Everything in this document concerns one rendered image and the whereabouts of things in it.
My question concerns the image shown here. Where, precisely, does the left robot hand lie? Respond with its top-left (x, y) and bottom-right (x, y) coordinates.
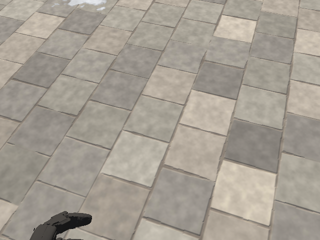
top-left (30, 211), bottom-right (92, 240)

